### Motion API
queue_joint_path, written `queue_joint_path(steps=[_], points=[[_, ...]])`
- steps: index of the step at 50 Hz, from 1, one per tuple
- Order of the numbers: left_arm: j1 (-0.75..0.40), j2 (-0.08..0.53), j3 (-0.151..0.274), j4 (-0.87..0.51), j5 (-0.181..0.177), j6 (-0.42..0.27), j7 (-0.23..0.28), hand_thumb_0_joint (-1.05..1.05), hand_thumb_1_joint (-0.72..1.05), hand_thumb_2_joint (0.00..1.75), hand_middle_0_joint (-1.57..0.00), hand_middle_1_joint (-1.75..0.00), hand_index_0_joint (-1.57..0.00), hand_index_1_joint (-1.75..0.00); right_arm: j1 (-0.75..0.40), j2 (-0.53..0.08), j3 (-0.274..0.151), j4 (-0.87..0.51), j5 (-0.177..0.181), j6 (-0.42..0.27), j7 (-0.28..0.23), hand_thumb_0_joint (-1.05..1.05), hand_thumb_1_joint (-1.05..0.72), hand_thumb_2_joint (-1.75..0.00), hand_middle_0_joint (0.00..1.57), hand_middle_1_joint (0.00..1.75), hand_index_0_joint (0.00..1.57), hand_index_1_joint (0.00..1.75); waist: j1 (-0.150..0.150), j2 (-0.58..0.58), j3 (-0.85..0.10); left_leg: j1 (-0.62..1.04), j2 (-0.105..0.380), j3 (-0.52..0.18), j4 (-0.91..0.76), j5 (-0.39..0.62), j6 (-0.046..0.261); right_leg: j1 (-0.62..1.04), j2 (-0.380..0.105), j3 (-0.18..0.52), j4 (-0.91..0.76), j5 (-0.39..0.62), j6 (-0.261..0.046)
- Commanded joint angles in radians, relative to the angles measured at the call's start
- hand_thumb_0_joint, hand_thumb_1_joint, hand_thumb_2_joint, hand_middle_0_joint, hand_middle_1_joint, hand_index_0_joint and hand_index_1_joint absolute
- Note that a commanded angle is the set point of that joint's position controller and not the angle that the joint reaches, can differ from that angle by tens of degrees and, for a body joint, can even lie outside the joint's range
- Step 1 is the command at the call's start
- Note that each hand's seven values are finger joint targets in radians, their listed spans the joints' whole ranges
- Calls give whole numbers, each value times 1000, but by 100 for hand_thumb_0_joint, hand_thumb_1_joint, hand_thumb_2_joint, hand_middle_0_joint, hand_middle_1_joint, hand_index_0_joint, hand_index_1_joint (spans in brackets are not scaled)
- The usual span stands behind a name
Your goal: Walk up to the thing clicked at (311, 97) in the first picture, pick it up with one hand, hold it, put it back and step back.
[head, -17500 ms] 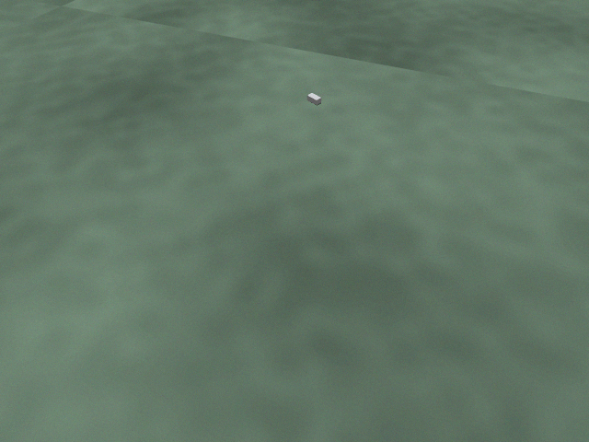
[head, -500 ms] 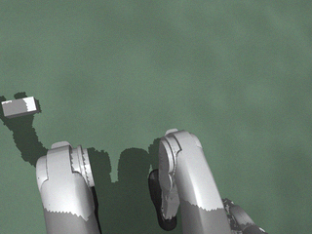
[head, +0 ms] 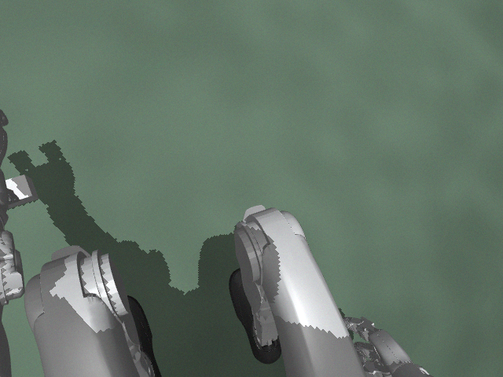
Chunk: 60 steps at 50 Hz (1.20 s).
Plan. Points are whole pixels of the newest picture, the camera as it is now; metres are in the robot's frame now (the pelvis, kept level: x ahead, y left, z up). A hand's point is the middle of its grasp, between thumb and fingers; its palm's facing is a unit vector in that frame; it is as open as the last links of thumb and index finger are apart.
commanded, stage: close in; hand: left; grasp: from above
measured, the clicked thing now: (7, 194) +0.45 +0.35 -0.30
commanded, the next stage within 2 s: rest palm in 0.14 s
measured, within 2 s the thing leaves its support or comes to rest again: neither
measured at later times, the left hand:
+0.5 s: hand out of the picture +0.43 +0.34 -0.24, palm faces -0.44 -0.17 -0.88, open 13.9 cm
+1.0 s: hand (2, 199) +0.43 +0.34 -0.27, palm faces -0.47 -0.20 -0.86, open 14.1 cm
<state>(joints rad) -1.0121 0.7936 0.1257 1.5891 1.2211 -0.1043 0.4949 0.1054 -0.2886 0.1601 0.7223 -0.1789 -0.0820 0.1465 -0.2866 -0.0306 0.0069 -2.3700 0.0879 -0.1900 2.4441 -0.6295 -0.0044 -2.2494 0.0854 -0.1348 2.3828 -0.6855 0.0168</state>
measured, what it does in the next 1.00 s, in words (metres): stands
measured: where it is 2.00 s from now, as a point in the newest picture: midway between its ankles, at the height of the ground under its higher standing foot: (203, 347)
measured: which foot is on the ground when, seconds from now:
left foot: down 0.00-1.00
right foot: down 0.00-1.00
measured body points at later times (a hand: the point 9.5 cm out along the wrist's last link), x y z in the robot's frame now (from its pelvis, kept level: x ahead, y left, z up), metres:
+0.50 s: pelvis +0.01 +0.01 -0.01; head +0.26 +0.14 +0.34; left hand +0.45 +0.34 -0.19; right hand +0.11 -0.25 -0.09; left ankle +0.08 +0.14 -0.28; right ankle +0.10 -0.11 -0.28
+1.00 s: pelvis +0.01 +0.01 -0.02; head +0.29 +0.12 +0.32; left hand +0.45 +0.35 -0.22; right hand +0.07 -0.24 -0.10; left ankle +0.08 +0.14 -0.28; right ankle +0.10 -0.11 -0.28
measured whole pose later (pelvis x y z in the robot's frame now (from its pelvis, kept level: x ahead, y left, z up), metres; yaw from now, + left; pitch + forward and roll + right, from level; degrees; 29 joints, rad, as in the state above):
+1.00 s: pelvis +0.01 +0.01 -0.02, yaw -4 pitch +27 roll -12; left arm -0.95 1.02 0.19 1.69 1.19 -0.24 0.55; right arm 0.06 -0.29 0.29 0.71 -0.28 -0.20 0.22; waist -0.32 -0.15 0.17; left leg -2.37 0.08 -0.27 2.56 -0.70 -0.01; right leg -2.21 0.11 -0.20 2.44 -0.73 0.04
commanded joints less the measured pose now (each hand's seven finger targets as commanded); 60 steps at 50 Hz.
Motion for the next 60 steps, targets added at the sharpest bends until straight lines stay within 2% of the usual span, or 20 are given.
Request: queue_joint_path(steps=[1, 7, 10, 14, 16, 19, 24, 27, 34, 35, 37, 39, 45, 47, 51, 52, 56, 57, 58, 60], points=[[-172, 320, -12, -51, -71, 18, -53, 0, -37, 82, -19, -94, -22, -91, 144, -239, -56, -38, 16, -27, -13, 0, -89, -89, 20, 30, 20, 30, 43, 162, -560, 318, -37, 106, -178, 24, 64, 379, 28, 10, -302, 85, -30], [-226, 406, 14, -193, -80, -107, -128, 0, -40, 82, -17, -96, -20, -93, 165, -253, -46, -30, 4, -20, -33, 0, -89, -89, 20, 30, 20, 30, 39, 220, -612, 407, -32, 80, -183, 32, 42, 403, 28, -24, -278, 89, -40], [-214, 344, -11, -183, -49, -176, -113, 0, -42, 84, -16, -96, -18, -94, 179, -258, -48, -12, -7, -17, -31, 0, -89, -89, 20, 30, 20, 30, 9, 279, -585, 486, -28, 65, -180, 52, 23, 335, 24, -69, -245, 136, -47], [-205, 339, -7, -229, -10, -236, -49, 0, -48, 92, -13, -93, -13, -93, 184, -272, -50, 5, -18, -10, -24, 0, -89, -90, 20, 30, 20, 30, 19, 380, -637, 610, -21, 52, -173, 157, 12, 313, 21, -103, -214, 230, -42], [-191, 288, -34, -165, 10, -242, -9, 0, -48, 93, -12, -94, -12, -94, 171, -273, -40, 15, -36, -16, -8, 0, -89, -90, 20, 30, 20, 30, -7, 386, -592, 645, -13, 42, -165, 200, 9, 281, 24, -122, -197, 261, -39], [-193, 346, 13, -130, 48, -240, 61, 0, -50, 94, -12, -92, -11, -93, 172, -286, -35, 17, -47, -21, 8, 0, -89, -90, 20, 30, 20, 30, -3, 411, -590, 664, -9, 32, -165, 249, 6, 270, 27, -138, -179, 298, -39], [-216, 395, 58, -96, 98, -210, 169, 0, -52, 97, -9, -95, -8, -95, 125, -295, -19, 14, -78, -43, 37, 0, -88, -90, 20, 30, 20, 30, -1, 446, -582, 630, -9, 39, -156, 236, 4, 275, 33, -144, -166, 306, -39], [-208, 369, 28, -11, 116, -164, 213, 0, -52, 96, -7, -97, -7, -97, 96, -300, -14, 6, -96, -68, 55, 0, -89, -90, 20, 30, 20, 30, -32, 435, -525, 587, -7, 42, -152, 167, 3, 253, 38, -145, -163, 266, -42], [-210, 400, 32, 24, 41, -74, 216, 0, -51, 94, -7, -99, -8, -99, 72, -309, 1, -7, -89, -118, 76, 0, -89, -90, 20, 30, 20, 30, -14, 396, -537, 512, -6, 47, -138, 99, 17, 292, 43, -124, -198, 216, -37], [-200, 371, 17, 60, 29, -65, 197, 0, -51, 94, -7, -100, -7, -99, 79, -305, 3, -11, -90, -126, 80, 0, -89, -90, 20, 30, 20, 30, -38, 372, -503, 504, -6, 44, -123, 88, 22, 284, 42, -124, -196, 211, -32], [-164, 427, 52, 75, 18, -57, 171, 0, -51, 94, -7, -101, -7, -100, 78, -323, 4, -24, -88, -135, 77, 0, -89, -90, 20, 30, 20, 30, -27, 350, -511, 493, -6, 39, -122, 78, 28, 303, 42, -119, -198, 200, -31], [-144, 472, 85, 61, -14, -61, 147, 0, -51, 94, -7, -99, -8, -99, 92, -318, 8, -21, -87, -134, 72, 0, -89, -90, 20, 30, 20, 30, -17, 314, -512, 451, -5, 38, -114, 74, 36, 343, 42, -107, -212, 195, -27], [-144, 479, 82, 4, -48, -121, 95, 0, -53, 95, -8, -98, -7, -98, 105, -316, 30, -25, -84, -132, 63, 0, -89, -90, 20, 30, 20, 30, -37, 315, -542, 492, 1, 21, -100, 150, 30, 402, 46, -120, -201, 277, -22], [-151, 463, 56, -1, -39, -149, 85, 0, -52, 95, -9, -97, -8, -97, 112, -306, 48, -21, -93, -127, 64, 0, -89, -90, 20, 30, 20, 30, -57, 329, -521, 505, 2, 17, -95, 150, 26, 396, 43, -131, -189, 279, -22], [-138, 474, 49, -41, -10, -192, 100, 0, -53, 96, -8, -98, -7, -98, 97, -325, 45, -19, -102, -115, 62, 0, -89, -90, 20, 30, 20, 30, -35, 419, -550, 565, 9, 18, -100, 204, 13, 427, 53, -132, -182, 321, -26], [-127, 489, 69, -32, -3, -197, 112, 0, -52, 95, -8, -98, -7, -98, 100, -320, 55, -15, -108, -113, 65, 0, -89, -90, 20, 30, 20, 30, -34, 405, -556, 571, 9, 12, -99, 209, 13, 418, 55, -149, -176, 324, -25], [-129, 461, 38, -29, 27, -209, 154, 0, -53, 97, -7, -97, -7, -98, 71, -337, 56, -20, -113, -114, 76, 0, -89, -90, 20, 30, 20, 30, -33, 431, -499, 551, 14, 8, -109, 194, 6, 380, 62, -160, -168, 311, -32], [-98, 478, 65, 11, 34, -200, 168, 0, -54, 97, -7, -96, -6, -97, 85, -346, 55, -12, -117, -115, 79, 0, -89, -90, 20, 30, 20, 30, -41, 409, -490, 564, 13, 3, -113, 201, 6, 378, 63, -172, -167, 312, -29], [-131, 460, 32, -17, 51, -198, 174, 0, -53, 97, -7, -95, -6, -96, 84, -345, 58, -17, -118, -117, 83, 0, -89, -90, 20, 30, 20, 30, -47, 423, -482, 558, 13, 5, -110, 197, 5, 364, 64, -171, -161, 309, -30], [-98, 447, 34, 33, 58, -184, 202, 0, -52, 97, -7, -96, -7, -97, 71, -348, 58, -10, -124, -123, 87, 0, -89, -90, 20, 30, 20, 30, -48, 404, -461, 549, 13, 0, -123, 178, 2, 350, 67, -179, -161, 294, -33]])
